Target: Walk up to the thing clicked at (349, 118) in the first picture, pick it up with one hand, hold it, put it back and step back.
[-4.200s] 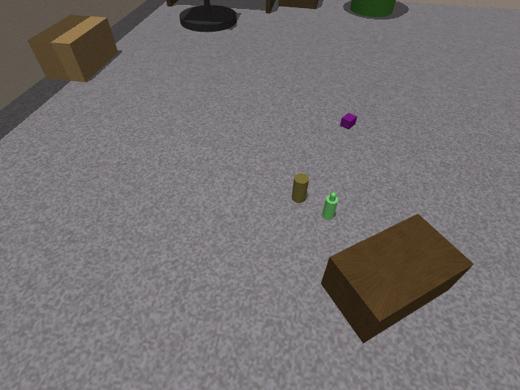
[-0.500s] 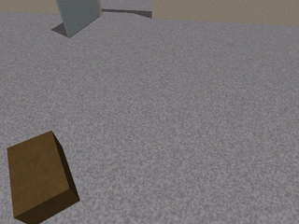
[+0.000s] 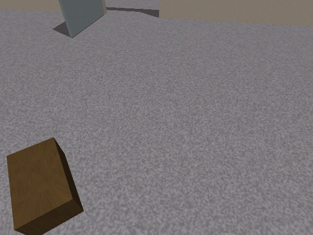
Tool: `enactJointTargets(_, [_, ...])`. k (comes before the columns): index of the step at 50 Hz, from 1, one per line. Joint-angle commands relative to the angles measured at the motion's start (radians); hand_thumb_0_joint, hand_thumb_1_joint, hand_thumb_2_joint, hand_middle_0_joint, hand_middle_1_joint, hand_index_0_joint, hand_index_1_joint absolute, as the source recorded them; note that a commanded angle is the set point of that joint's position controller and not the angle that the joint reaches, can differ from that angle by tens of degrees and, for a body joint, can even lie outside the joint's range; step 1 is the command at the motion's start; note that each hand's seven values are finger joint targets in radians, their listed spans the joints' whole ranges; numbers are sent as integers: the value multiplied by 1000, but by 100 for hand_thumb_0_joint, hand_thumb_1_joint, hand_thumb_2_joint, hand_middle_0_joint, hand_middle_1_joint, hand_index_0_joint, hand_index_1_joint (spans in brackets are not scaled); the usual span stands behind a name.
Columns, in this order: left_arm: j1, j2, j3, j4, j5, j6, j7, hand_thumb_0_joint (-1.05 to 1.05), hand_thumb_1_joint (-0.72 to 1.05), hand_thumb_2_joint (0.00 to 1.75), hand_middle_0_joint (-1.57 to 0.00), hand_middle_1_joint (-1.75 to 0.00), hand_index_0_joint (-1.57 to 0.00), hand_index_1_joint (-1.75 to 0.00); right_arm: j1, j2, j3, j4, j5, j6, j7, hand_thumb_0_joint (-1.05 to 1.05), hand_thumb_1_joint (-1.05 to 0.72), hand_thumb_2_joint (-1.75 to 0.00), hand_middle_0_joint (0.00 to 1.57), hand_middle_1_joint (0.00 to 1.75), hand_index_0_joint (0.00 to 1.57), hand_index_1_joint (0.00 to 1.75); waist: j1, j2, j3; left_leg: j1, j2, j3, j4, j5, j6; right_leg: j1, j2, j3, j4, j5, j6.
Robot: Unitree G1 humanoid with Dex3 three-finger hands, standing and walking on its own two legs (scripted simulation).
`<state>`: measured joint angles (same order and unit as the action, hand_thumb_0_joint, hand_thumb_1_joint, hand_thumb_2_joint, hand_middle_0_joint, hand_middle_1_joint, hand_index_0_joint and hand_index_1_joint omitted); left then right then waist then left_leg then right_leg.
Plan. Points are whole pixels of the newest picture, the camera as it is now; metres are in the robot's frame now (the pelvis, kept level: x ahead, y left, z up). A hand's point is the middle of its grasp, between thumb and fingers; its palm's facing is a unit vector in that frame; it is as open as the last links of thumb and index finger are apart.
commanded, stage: stand
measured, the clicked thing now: out of the picture +0.57 +1.86 -0.75
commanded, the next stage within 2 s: none
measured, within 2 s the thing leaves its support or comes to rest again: neither
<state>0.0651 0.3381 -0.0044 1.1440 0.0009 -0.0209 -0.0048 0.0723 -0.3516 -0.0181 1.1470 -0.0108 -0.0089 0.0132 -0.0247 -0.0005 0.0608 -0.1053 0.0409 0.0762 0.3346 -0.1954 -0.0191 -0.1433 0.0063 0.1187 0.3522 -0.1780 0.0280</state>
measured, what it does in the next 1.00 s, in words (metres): stands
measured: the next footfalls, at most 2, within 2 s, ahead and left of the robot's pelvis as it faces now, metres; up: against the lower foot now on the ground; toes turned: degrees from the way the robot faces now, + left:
none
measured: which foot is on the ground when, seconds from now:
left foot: down 0.00-1.00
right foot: down 0.00-1.00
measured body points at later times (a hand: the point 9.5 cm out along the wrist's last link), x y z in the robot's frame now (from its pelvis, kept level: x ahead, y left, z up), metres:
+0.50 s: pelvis +0.00 +0.00 +0.00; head +0.01 +0.00 +0.45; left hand +0.07 +0.30 -0.13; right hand +0.09 -0.30 -0.13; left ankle -0.01 +0.13 -0.75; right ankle +0.01 -0.14 -0.75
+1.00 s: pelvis +0.01 +0.00 +0.00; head +0.02 +0.00 +0.45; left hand +0.08 +0.31 -0.13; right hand +0.09 -0.29 -0.13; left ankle -0.01 +0.13 -0.75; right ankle +0.01 -0.14 -0.75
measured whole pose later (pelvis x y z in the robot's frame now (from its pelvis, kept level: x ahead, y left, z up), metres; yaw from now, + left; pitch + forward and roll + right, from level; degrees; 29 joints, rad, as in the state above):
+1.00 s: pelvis +0.01 +0.00 +0.00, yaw +2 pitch -2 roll +0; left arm 0.11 0.35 -0.01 1.13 0.00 -0.02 0.00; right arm 0.10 -0.35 -0.01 1.14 -0.01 -0.01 0.01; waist -0.02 0.00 0.05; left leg -0.10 0.02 0.04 0.32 -0.20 -0.01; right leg -0.11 -0.01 0.08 0.32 -0.18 0.03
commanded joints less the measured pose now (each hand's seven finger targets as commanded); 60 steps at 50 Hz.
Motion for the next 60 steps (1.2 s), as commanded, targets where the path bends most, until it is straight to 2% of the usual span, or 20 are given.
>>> enactJointTargets(1, [-33,221,43,-55,5,-17,18,0,90,90,-20,-30,-20,-30,-48,-211,-37,-58,2,-22,-13,0,-90,-90,20,30,20,30,9,-1,-106,54,103,-97,-57,98,35,-10,-106,50,-55,205,-42])
enactJointTargets(4, [-37,223,45,-58,7,-18,20,0,90,90,-20,-30,-20,-30,-46,-213,-40,-58,3,-22,-15,0,-90,-90,20,30,20,30,5,-12,-126,76,107,-98,-46,154,36,-1,-111,43,-47,256,-42])
enactJointTargets(9, [-24,216,42,-58,4,-15,19,0,90,90,-20,-30,-20,-30,-47,-210,-38,-57,3,-21,-16,0,-90,-90,20,30,20,30,13,-8,-100,66,106,-105,-57,124,35,-16,-109,38,-62,205,-40])
enactJointTargets(14, [-22,225,44,-61,4,-15,20,0,90,90,-20,-30,-20,-30,-35,-209,-38,-56,1,-16,-14,0,-90,-90,20,30,20,30,6,1,-90,52,100,-105,-64,67,36,-20,-110,41,-73,164,-43])
enactJointTargets(21, [-11,225,42,-62,6,-16,19,0,90,90,-20,-30,-20,-30,-34,-208,-36,-61,3,-20,-13,0,-90,-90,20,30,20,30,9,-8,-105,61,104,-112,-54,131,38,-2,-115,31,-63,207,-43])
enactJointTargets(32, [11,217,36,-64,8,-13,19,0,90,90,-20,-30,-20,-30,-33,-215,-37,-63,2,-14,-12,0,-90,-90,20,30,20,30,13,1,-76,38,97,-118,-65,43,39,-27,-110,28,-81,114,-40])
enactJointTargets(34, [0,233,41,-68,8,-17,20,0,90,90,-20,-30,-20,-30,-20,-207,-35,-62,2,-14,-11,0,-90,-90,20,30,20,30,8,-21,-95,43,100,-120,-59,86,42,-4,-118,32,-75,156,-43])
enactJointTargets(37, [5,222,39,-69,5,-16,19,0,90,90,-20,-30,-20,-30,-23,-211,-34,-62,3,-16,-12,0,-90,-90,20,30,20,30,12,3,-95,42,97,-118,-54,108,41,4,-118,28,-73,178,-42])
enactJointTargets(42, [6,230,41,-69,7,-12,20,0,90,90,-20,-30,-20,-30,-21,-210,-35,-64,3,-17,-14,0,-90,-90,20,30,20,30,14,-14,-98,47,99,-124,-59,112,39,4,-115,16,-65,160,-43])
enactJointTargets(52, [13,226,39,-73,6,-12,19,0,90,90,-20,-30,-20,-30,-12,-209,-32,-67,3,-21,-15,0,-90,-90,20,30,20,30,15,-6,-98,54,99,-125,-54,186,37,21,-120,12,-59,216,-42])
enactJointTargets(58, [10,223,38,-77,7,-11,20,0,90,90,-20,-30,-20,-30,-9,-214,-35,-69,3,-18,-16,0,-90,-90,20,30,20,30,14,-9,-94,50,100,-123,-56,155,40,21,-121,7,-70,185,-38])
enactJointTargets(60, [14,223,38,-77,8,-11,21,0,90,90,-20,-30,-20,-30,-16,-217,-37,-71,4,-17,-16,0,-90,-90,20,30,20,30,15,-7,-97,64,100,-124,-48,176,41,16,-121,6,-66,208,-39])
